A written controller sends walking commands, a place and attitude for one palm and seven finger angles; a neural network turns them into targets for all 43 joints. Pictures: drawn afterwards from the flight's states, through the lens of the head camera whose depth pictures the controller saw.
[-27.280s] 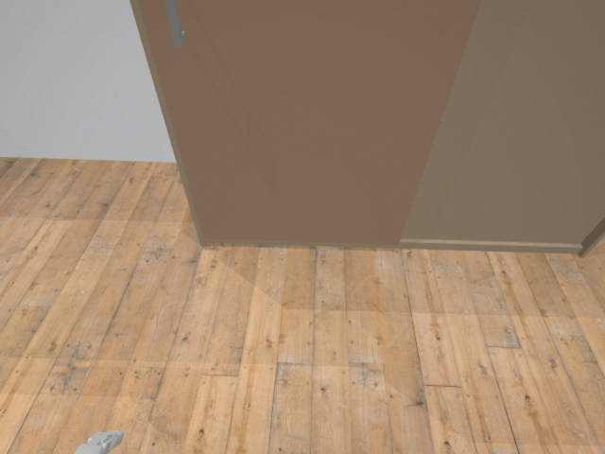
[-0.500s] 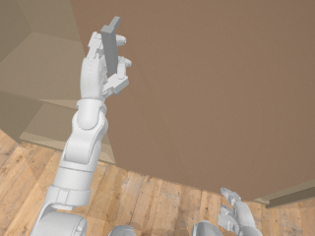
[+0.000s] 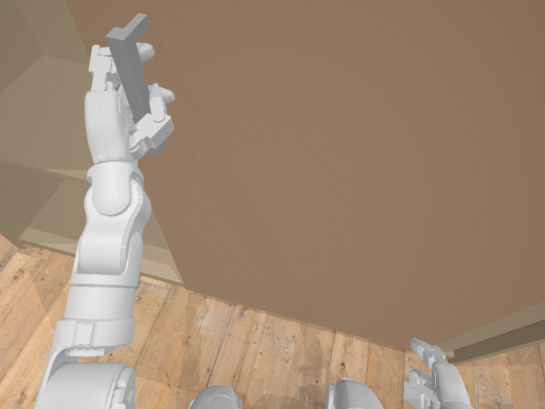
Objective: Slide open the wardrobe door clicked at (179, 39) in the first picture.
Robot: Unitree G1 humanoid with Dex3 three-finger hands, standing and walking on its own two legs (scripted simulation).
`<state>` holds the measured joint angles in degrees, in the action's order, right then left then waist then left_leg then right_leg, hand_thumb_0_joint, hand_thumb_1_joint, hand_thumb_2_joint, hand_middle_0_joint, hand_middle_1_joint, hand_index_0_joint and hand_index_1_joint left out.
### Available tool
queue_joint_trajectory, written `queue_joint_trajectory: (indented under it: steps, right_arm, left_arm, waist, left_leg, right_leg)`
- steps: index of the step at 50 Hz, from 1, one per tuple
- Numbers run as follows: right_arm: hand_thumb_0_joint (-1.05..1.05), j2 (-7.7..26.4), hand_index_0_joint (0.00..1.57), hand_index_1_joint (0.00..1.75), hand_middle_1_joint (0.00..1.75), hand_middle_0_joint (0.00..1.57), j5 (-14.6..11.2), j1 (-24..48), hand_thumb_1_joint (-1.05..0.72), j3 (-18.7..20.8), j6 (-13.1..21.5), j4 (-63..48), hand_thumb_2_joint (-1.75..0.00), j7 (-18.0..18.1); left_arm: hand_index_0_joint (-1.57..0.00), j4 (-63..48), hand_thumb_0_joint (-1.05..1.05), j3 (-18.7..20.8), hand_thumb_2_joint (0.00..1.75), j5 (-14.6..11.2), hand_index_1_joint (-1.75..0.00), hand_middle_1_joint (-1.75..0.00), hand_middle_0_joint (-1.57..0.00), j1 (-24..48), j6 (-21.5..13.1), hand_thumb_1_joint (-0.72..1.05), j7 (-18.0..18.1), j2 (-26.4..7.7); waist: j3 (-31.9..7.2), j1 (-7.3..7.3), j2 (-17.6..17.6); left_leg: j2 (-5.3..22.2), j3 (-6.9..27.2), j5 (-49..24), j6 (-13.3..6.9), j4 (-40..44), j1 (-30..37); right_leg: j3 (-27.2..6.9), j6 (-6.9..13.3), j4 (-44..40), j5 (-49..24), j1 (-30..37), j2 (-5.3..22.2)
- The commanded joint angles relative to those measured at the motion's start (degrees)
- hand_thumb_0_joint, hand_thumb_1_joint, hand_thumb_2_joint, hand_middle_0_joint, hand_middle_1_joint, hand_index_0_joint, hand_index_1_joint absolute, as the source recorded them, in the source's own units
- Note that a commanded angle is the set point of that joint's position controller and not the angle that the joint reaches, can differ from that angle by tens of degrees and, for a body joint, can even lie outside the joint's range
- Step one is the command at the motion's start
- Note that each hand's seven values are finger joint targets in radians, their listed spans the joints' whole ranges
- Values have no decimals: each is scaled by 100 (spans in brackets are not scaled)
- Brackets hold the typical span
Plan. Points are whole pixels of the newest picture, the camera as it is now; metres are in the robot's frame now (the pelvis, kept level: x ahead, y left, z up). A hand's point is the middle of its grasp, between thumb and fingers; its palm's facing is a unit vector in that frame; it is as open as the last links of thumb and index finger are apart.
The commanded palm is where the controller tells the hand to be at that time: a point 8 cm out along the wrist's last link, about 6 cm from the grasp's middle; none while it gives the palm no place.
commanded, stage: stop walking and hold the door there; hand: left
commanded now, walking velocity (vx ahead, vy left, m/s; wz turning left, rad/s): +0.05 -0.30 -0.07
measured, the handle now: (148, 91) +0.43 +0.26 +0.18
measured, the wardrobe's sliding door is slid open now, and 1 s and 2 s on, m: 0.68 0.68 0.68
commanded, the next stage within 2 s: none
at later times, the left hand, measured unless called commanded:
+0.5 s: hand (158, 118) +0.39 +0.23 +0.18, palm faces +0.45 -0.87 -0.19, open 6.4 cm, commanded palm +0.35 +0.26 +0.15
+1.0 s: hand (159, 119) +0.38 +0.22 +0.18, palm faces +0.43 -0.88 -0.18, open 6.4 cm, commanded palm +0.35 +0.26 +0.15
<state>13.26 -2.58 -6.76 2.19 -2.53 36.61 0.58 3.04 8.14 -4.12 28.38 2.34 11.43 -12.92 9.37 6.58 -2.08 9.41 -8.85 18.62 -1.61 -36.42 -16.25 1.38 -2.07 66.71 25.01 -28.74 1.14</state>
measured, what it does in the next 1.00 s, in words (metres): steps on the spot: right foot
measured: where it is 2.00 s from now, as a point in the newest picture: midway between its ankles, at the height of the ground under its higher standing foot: outside the picture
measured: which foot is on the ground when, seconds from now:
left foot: down 0.00-1.00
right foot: up 0.00-0.28, down 0.30-1.00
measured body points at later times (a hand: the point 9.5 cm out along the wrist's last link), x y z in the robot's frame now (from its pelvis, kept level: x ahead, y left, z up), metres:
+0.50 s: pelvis +0.01 -0.05 -0.02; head -0.01 -0.05 +0.43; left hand +0.36 +0.27 +0.19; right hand +0.15 -0.35 -0.08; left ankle +0.04 +0.04 -0.74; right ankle +0.05 -0.20 -0.74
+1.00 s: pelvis -0.03 -0.04 +0.00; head -0.08 -0.03 +0.45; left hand +0.35 +0.27 +0.19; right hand +0.02 -0.33 -0.10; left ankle +0.05 +0.04 -0.74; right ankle +0.00 -0.18 -0.74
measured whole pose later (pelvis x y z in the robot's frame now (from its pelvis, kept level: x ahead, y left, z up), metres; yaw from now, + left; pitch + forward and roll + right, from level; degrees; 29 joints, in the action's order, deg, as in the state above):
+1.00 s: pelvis -0.03 -0.04 +0.00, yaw -11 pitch -2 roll -1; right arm 16.2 -2.1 -17.3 -0.6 1.7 42.5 6.2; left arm 37.5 23.7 -1.9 23.8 -2.9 8.6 -30.3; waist -5.5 -2.5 -1.4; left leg 3.4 -10.3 10.9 -2.4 -29.5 -16.9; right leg 2.4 -1.2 27.2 9.9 -15.7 1.8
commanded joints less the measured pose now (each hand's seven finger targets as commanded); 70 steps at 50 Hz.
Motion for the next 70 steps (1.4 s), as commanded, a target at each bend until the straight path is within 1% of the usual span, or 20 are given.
queue_joint_trajectory:
  steps: [1,2,3,5,12,13,14,15,17,19,21,23,26,28,32,34,37,47,63,70]
  right_arm:
    - [0,819,20,30,30,20,50,750,-90,271,401,-1121,-90,-31]
    - [0,1085,20,30,30,20,102,385,-90,357,203,-678,-90,151]
    - [0,924,20,30,30,20,152,290,-90,272,106,-916,-90,144]
    - [0,773,20,30,30,20,80,584,-90,159,257,-1052,-90,150]
    - [0,827,20,30,30,20,-18,452,-90,-21,638,-1059,-90,230]
    - [0,778,20,30,30,20,-35,365,-90,-20,627,-1022,-90,241]
    - [0,595,20,30,30,20,-27,343,-90,-67,616,-1029,-90,291]
    - [0,618,20,30,30,20,7,510,-90,-88,686,-1039,-90,346]
    - [0,645,20,30,30,20,55,322,-90,-113,726,-756,-90,376]
    - [0,798,20,30,30,20,-72,328,-90,-57,755,-676,-90,461]
    - [0,852,20,30,30,20,-25,312,-90,-66,732,-545,-90,561]
    - [0,888,20,30,30,20,13,208,-90,-43,631,-492,-90,596]
    - [0,1218,20,30,30,20,10,289,-90,65,561,-681,-90,593]
    - [0,980,20,30,30,20,96,235,-90,-37,605,-572,-90,562]
    - [0,1201,20,30,30,20,77,-112,-90,41,729,-437,-90,584]
    - [0,1203,20,30,30,20,51,-116,-90,26,776,-457,-90,561]
    - [0,1228,20,30,30,20,111,-181,-90,59,735,-412,-90,610]
    - [0,1227,20,30,30,20,42,-387,-90,59,686,-205,-90,644]
    - [0,1202,20,30,30,20,17,-475,-90,68,718,-204,-90,670]
    - [0,1218,20,30,30,20,-15,-420,-90,211,437,-300,-90,578]
  left_arm:
    - [-45,-2375,0,-1499,90,41,-140,-140,-45,2803,-748,90,-639,241]
    - [-45,-144,0,1714,90,251,-140,-140,-45,1071,-690,90,-337,-2845]
    - [-45,-774,0,710,90,168,-140,-140,-45,1131,-671,90,-485,-1874]
    - [-45,-1363,0,193,90,60,-140,-140,-45,1531,-775,90,-615,-1336]
    - [-45,-608,0,1138,90,62,-140,-140,-45,579,-779,90,-475,-2380]
    - [-45,-464,0,1286,90,116,-140,-140,-45,555,-806,90,-436,-2626]
    - [-45,-199,0,1611,90,171,-140,-140,-45,478,-832,90,-367,-3097]
    - [-45,26,0,1979,90,143,-140,-140,-45,374,-740,90,-339,-3391]
    - [-45,533,0,2396,90,183,-140,-140,-45,224,-631,90,-286,-3693]
    - [-45,312,0,2129,90,69,-140,-140,-45,576,-699,90,-254,-3261]
    - [-45,718,0,2423,90,99,-140,-140,-45,304,-674,90,-186,-3440]
    - [-45,513,0,2064,90,161,-140,-140,-45,438,-721,90,-223,-3162]
    - [-45,210,0,1536,90,103,-140,-140,-45,664,-912,90,-212,-2750]
    - [-45,443,0,1171,90,218,-140,-140,-45,684,-872,90,-243,-2330]
    - [-45,572,0,1612,90,290,-140,-140,-45,662,-890,90,-174,-2943]
    - [-45,727,0,1351,90,246,-140,-140,-45,562,-850,90,-241,-2658]
    - [-45,1087,0,1775,90,307,-140,-140,-45,508,-826,90,-217,-3245]
    - [-45,2513,0,1790,90,333,-140,-140,-45,1064,-881,90,-245,-3404]
    - [-45,2831,0,1322,90,371,-140,-140,-45,1456,-1121,90,-322,-2923]
    - [-45,2981,0,1555,90,338,-140,-140,-45,1293,-1028,90,-307,-3299]
  waist:
    - [-2911,-653,-1323]
    - [-3020,-538,-1523]
    - [-3017,-571,-1481]
    - [-2850,-678,-1914]
    - [-2692,-599,-1292]
    - [-2813,-606,-422]
    - [-2912,-616,1087]
    - [-2894,-458,1676]
    - [-2522,-546,940]
    - [-3003,-573,2036]
    - [-2963,-597,1758]
    - [-2861,-691,749]
    - [-2153,-541,-1812]
    - [-1798,-620,-1525]
    - [-2131,-590,-988]
    - [-2265,-637,-877]
    - [-2322,-722,-300]
    - [-1865,-668,-113]
    - [-1993,-623,-60]
    - [-2010,-594,964]
  left_leg:
    - [1352,595,-4946,97,1147,2502]
    - [1332,437,-5303,27,1175,2652]
    - [1261,555,-5427,-40,1015,2688]
    - [1243,225,-5155,-104,1129,2544]
    - [1041,-33,-3679,169,433,1814]
    - [702,-225,-2574,275,-373,1230]
    - [42,-220,-23,439,-1420,-252]
    - [-491,359,1894,458,-2165,-1086]
    - [-315,626,1517,453,-2126,-1042]
    - [-493,753,1346,469,-2148,-1211]
    - [-544,586,777,401,-904,-631]
    - [-690,339,-521,353,485,413]
    - [942,2116,-869,-273,2056,238]
    - [895,2144,-247,-372,2438,-156]
    - [524,1290,-2366,-139,1549,806]
    - [378,1019,-2340,43,1290,783]
    - [59,723,-1871,257,1028,396]
    - [-20,792,555,104,1624,206]
    - [60,802,-474,91,1650,395]
    - [-582,629,-115,231,-85,-188]
  right_leg:
    - [75,-45,-141,-541,-479,190]
    - [243,-141,-308,-561,-615,63]
    - [364,-144,-728,-557,-517,-66]
    - [538,-159,-1440,-733,-271,-14]
    - [696,47,-4101,-1883,1474,-92]
    - [210,239,-4303,-3204,2026,426]
    - [-1053,716,-4093,-5391,2909,1465]
    - [-1696,1058,-4268,-6471,2982,1990]
    - [-1324,1065,-4260,-5934,2469,1945]
    - [-949,1062,-3915,-5880,3061,1679]
    - [-543,960,-3915,-5043,2678,1439]
    - [-223,611,-3878,-3265,1846,1120]
    - [237,78,-3002,-53,951,93]
    - [41,162,-2275,93,926,-1]
    - [152,105,-3672,-575,1201,84]
    - [102,174,-4242,-1335,1679,180]
    - [-310,340,-4195,-2847,1897,726]
    - [-271,270,-4631,-228,1010,492]
    - [-129,212,-4260,-1161,1194,412]
    - [-1301,757,-4796,-1585,1293,1987]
